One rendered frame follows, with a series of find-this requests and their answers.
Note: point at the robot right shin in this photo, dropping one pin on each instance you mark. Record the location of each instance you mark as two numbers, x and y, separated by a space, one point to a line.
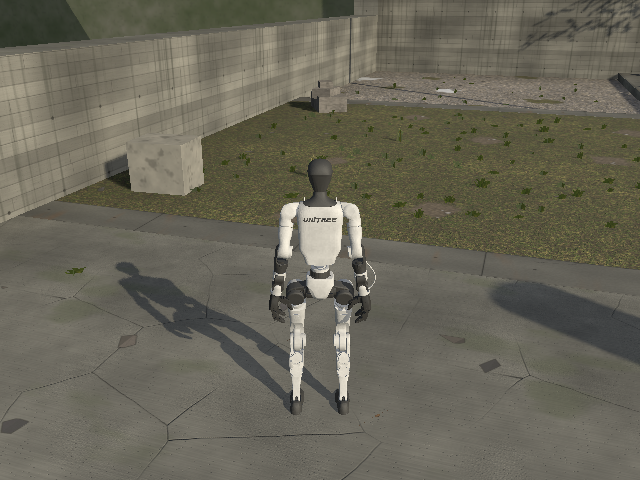
343 368

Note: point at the robot left upper arm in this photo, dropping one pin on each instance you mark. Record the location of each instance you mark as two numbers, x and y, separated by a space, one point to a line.
288 212

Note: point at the left robot forearm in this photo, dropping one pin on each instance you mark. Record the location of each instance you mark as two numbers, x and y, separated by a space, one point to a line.
279 274

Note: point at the robot left hand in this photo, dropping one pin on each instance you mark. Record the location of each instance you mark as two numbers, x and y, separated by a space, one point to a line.
273 306

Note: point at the robot right hand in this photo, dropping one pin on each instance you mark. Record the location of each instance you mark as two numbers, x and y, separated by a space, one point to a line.
365 308

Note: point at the right robot forearm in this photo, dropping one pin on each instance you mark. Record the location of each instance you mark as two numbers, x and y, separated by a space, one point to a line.
360 274

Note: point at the humanoid robot head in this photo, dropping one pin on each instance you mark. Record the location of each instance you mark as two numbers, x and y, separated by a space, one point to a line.
320 173

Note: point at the robot right upper arm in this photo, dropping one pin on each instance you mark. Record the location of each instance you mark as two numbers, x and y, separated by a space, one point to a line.
351 212

